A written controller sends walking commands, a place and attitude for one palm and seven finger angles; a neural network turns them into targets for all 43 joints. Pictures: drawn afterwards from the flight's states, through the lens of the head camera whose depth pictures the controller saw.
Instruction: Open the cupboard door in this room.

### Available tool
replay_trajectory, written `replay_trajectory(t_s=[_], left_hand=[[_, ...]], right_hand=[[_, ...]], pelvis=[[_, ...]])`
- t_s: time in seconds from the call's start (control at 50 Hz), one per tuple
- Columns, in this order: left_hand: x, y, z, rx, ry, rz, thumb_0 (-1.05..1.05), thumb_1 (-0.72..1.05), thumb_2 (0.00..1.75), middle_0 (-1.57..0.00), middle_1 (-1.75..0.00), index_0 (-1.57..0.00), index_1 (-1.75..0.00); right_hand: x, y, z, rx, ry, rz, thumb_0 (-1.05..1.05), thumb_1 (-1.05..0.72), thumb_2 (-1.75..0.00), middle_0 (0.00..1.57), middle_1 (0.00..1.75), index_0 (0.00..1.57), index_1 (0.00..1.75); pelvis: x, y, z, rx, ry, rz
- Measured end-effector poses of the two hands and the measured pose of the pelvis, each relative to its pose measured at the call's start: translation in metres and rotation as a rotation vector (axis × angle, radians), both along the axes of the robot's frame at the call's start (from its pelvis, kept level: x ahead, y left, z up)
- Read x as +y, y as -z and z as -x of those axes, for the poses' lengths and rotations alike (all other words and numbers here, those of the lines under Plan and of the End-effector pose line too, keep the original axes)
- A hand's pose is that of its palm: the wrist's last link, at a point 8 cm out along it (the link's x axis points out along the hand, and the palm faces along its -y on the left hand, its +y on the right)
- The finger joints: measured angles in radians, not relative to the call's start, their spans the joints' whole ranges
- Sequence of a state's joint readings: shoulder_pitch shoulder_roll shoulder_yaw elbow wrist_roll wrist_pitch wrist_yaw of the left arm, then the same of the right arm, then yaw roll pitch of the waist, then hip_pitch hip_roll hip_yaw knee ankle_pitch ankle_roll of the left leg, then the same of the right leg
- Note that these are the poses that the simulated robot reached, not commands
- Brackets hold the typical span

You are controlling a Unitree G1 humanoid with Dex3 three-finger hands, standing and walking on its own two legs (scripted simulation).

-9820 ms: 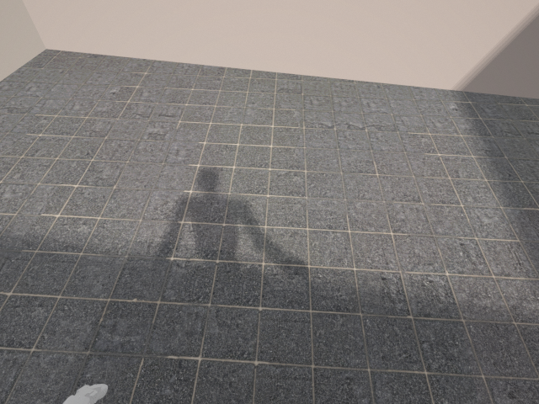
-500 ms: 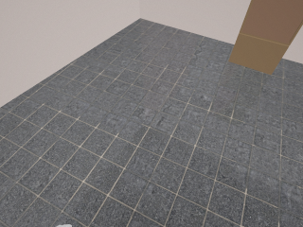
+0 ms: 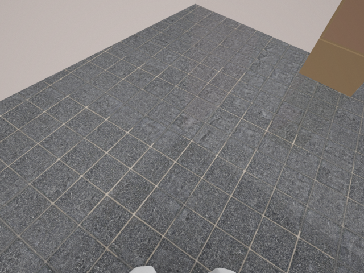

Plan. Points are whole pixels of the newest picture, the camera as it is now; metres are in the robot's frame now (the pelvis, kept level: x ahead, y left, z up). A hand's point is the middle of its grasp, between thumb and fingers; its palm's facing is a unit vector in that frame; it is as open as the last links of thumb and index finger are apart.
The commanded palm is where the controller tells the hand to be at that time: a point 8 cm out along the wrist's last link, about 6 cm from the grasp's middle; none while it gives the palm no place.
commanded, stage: turn or walk to find it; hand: left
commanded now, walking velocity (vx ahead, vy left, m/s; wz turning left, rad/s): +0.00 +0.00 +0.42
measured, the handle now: out of the picture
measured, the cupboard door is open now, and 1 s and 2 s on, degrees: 0 0 0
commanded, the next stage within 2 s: none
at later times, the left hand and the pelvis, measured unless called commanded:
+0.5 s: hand out of the picture -0.01 +0.13 -0.14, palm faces +0.26 -0.92 -0.29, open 7.4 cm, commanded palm none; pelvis -0.03 -0.08 +0.01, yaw +16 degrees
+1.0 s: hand out of the picture -0.13 +0.17 -0.16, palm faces +0.51 -0.82 -0.25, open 7.4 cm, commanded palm none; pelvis -0.06 -0.04 +0.01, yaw +28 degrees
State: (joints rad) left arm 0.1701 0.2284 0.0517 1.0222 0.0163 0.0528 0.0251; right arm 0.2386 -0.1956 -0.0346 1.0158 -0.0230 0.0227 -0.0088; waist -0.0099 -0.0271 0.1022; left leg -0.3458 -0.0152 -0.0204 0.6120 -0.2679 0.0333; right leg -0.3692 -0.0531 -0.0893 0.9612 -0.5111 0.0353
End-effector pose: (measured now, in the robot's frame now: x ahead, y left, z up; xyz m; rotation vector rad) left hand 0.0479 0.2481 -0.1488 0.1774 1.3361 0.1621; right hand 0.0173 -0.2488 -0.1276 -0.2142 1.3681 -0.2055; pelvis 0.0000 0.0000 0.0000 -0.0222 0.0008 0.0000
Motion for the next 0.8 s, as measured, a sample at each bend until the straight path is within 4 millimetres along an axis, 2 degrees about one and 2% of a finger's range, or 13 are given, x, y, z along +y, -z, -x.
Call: replay_trajectory(t_s=[0.1,0.18,0.28,0.32,0.42,0.5,0.56,0.66,0.74,0.8], left_hand=[[0.002,-0.02,-0.017,-0.096,-0.016,-0.025,0.01,0.91,0.9,-0.2,-0.3,-0.2,-0.3],[-0.007,-0.032,-0.028,-0.169,-0.029,-0.047,0.01,0.91,0.9,-0.2,-0.3,-0.2,-0.3],[-0.029,-0.041,-0.022,-0.246,-0.06,-0.084,0.01,0.91,0.9,-0.2,-0.3,-0.2,-0.3],[-0.039,-0.044,-0.008,-0.25,-0.078,-0.102,0.01,0.9,0.9,-0.2,-0.3,-0.2,-0.3],[-0.059,-0.05,0.04,-0.183,-0.157,-0.106,0.01,0.9,0.9,-0.2,-0.3,-0.21,-0.3],[-0.072,-0.045,0.077,-0.123,-0.228,-0.089,0.01,0.9,0.9,-0.2,-0.3,-0.21,-0.3],[-0.08,-0.039,0.105,-0.079,-0.283,-0.07,0.01,0.9,0.9,-0.21,-0.3,-0.21,-0.3],[-0.086,-0.026,0.159,0.017,-0.374,-0.032,0.01,0.9,0.9,-0.21,-0.3,-0.21,-0.3],[-0.08,-0.01,0.204,0.091,-0.451,-0.002,0.01,0.9,0.9,-0.21,-0.3,-0.21,-0.3],[-0.07,-0.002,0.227,0.135,-0.493,0.007,0.01,0.9,0.9,-0.21,-0.3,-0.21,-0.3]], right_hand=[[-0.004,-0.006,0.001,0.01,-0.034,-0.014,0.0,-0.91,-0.9,0.2,0.3,0.2,0.3],[-0.017,-0.004,-0.004,-0.008,-0.062,-0.03,0.0,-0.91,-0.9,0.2,0.3,0.2,0.3],[-0.044,0.011,-0.017,-0.043,-0.105,-0.059,0.0,-0.91,-0.9,0.2,0.3,0.2,0.3],[-0.055,0.017,-0.025,-0.056,-0.122,-0.067,0.0,-0.91,-0.9,0.2,0.3,0.2,0.3],[-0.072,0.011,-0.048,-0.074,-0.181,-0.069,0.0,-0.91,-0.9,0.2,0.3,0.2,0.3],[-0.076,0.007,-0.06,-0.058,-0.24,-0.059,0.0,-0.91,-0.9,0.2,0.3,0.19,0.3],[-0.072,0.006,-0.07,-0.03,-0.293,-0.047,0.0,-0.91,-0.9,0.2,0.3,0.19,0.3],[-0.045,0.003,-0.095,-0.034,-0.393,-0.035,0.0,-0.91,-0.9,0.2,0.3,0.19,0.3],[-0.008,-0.001,-0.122,-0.105,-0.482,-0.028,0.0,-0.91,-0.9,0.2,0.3,0.19,0.3],[0.019,-0.008,-0.135,-0.165,-0.537,-0.033,0.0,-0.91,-0.9,0.2,0.3,0.19,0.3]], pelvis=[[-0.008,-0.01,0.007,0.022,-0.049,0.007],[-0.021,-0.011,0.013,0.026,-0.091,0.004],[-0.048,-0.003,0.022,0.025,-0.147,-0.022],[-0.057,-0.001,0.025,0.012,-0.169,-0.023],[-0.07,-0.009,0.027,-0.005,-0.22,-0.053],[-0.075,-0.011,0.028,-0.003,-0.271,-0.059],[-0.075,-0.011,0.029,0.004,-0.305,-0.058],[-0.067,-0.008,0.036,0.017,-0.352,-0.049],[-0.053,0.0,0.044,0.021,-0.398,-0.024],[-0.044,0.001,0.05,0.015,-0.412,-0.028]])
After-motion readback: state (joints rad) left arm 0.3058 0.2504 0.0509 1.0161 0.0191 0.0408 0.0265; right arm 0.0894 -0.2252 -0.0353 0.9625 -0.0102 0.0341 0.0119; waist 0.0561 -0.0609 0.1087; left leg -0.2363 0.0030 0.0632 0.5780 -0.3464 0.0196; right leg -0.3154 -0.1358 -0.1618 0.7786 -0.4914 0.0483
